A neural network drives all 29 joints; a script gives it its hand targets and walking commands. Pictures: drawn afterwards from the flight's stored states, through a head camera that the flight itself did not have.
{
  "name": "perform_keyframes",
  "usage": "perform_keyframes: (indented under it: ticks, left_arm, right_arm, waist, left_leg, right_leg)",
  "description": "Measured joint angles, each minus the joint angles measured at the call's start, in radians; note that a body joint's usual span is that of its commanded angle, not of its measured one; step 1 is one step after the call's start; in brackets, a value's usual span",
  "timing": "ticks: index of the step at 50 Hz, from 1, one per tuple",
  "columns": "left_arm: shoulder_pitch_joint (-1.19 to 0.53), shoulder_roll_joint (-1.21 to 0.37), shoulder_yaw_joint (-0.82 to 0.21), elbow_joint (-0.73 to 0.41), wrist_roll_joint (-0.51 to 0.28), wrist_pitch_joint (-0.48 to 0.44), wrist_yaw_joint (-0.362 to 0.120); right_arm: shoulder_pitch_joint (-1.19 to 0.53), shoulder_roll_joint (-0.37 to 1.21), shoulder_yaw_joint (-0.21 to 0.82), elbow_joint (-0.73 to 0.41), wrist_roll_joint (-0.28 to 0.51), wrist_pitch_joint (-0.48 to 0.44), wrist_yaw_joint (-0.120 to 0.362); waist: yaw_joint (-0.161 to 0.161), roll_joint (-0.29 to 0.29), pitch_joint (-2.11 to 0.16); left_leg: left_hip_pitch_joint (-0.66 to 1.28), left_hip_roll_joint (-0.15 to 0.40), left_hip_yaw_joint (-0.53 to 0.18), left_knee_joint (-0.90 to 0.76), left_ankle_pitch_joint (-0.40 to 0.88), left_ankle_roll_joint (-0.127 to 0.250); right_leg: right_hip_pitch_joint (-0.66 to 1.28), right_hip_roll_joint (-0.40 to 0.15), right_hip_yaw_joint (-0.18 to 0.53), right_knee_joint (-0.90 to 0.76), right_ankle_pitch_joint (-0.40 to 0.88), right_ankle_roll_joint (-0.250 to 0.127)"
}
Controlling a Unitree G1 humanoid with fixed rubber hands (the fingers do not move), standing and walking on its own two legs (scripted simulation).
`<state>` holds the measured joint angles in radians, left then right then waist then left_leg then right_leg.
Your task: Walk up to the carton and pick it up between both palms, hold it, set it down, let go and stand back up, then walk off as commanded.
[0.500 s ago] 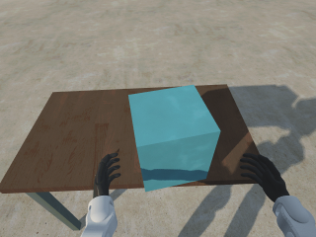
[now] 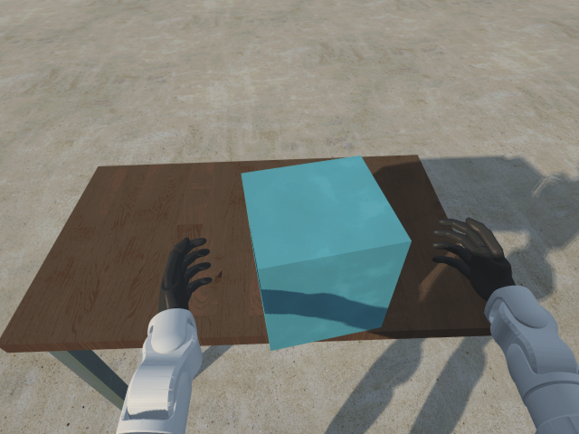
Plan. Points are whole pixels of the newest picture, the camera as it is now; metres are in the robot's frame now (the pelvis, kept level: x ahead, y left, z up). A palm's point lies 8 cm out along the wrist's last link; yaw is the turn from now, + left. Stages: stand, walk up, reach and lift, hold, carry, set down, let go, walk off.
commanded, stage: reach and lift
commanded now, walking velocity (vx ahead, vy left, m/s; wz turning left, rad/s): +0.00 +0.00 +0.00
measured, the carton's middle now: (314, 254) +0.43 -0.01 -0.02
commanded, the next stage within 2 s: none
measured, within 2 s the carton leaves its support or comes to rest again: neither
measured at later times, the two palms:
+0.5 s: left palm (171, 253) +0.33 +0.18 +0.11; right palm (487, 212) +0.39 -0.24 +0.13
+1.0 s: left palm (164, 201) +0.39 +0.20 +0.15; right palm (459, 162) +0.45 -0.21 +0.17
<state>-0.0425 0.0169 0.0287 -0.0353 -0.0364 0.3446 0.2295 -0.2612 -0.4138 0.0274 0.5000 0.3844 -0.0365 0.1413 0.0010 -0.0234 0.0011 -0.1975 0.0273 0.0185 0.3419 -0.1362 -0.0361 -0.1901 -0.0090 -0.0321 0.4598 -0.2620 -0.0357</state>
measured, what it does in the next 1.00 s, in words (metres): stands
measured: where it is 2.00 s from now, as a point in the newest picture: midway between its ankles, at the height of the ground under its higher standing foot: outside the picture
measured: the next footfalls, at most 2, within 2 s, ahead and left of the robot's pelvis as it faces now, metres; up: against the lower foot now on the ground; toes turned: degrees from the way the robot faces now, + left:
none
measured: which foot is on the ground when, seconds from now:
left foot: down 0.00-1.00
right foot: down 0.00-1.00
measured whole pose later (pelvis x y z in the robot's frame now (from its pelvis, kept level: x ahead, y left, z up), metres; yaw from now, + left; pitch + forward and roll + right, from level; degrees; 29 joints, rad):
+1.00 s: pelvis +0.01 -0.01 +0.00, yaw +0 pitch +2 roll +2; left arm -0.70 0.12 0.17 0.33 -0.08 0.64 0.23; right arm -0.93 -0.47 0.05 0.95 0.39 0.23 0.12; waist 0.08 -0.02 0.00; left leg -0.23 0.03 0.02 0.31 -0.12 -0.04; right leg -0.24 0.00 -0.03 0.46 -0.26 -0.04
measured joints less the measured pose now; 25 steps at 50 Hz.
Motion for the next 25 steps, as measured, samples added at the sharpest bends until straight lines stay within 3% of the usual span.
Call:
perform_keyframes:
  ticks: [5, 9, 16, 25]
  left_arm:
    - [-0.120, -0.003, 0.002, 0.051, -0.006, 0.103, 0.005]
    - [-0.169, -0.004, 0.025, 0.068, -0.006, 0.170, 0.008]
    - [-0.231, 0.011, 0.073, 0.007, -0.007, 0.229, 0.008]
    - [-0.275, 0.037, 0.132, 0.030, -0.014, 0.286, -0.027]
  right_arm:
    - [-0.088, -0.018, -0.022, 0.082, -0.005, 0.076, 0.005]
    - [-0.124, -0.032, -0.022, 0.084, 0.005, 0.113, 0.005]
    - [-0.214, -0.050, -0.005, 0.057, 0.031, 0.150, -0.008]
    - [-0.320, -0.056, 0.030, 0.105, 0.043, 0.213, -0.041]
  waist:
    - [0.000, 0.000, 0.000]
    - [0.000, 0.000, 0.000]
    - [0.007, 0.000, 0.000]
    - [0.010, 0.000, 0.000]
  left_leg:
    - [0.000, 0.000, 0.000, -0.007, 0.005, 0.000]
    - [0.000, 0.001, 0.000, -0.018, 0.008, 0.000]
    - [0.000, 0.006, 0.000, -0.025, 0.008, 0.000]
    - [0.000, 0.007, 0.000, -0.027, 0.013, -0.002]
  right_leg:
    - [-0.004, 0.000, 0.000, 0.000, 0.002, 0.000]
    - [-0.009, 0.001, 0.000, 0.000, -0.002, 0.000]
    - [-0.012, 0.006, 0.000, 0.000, -0.006, 0.000]
    - [-0.014, 0.007, 0.000, 0.000, 0.000, 0.000]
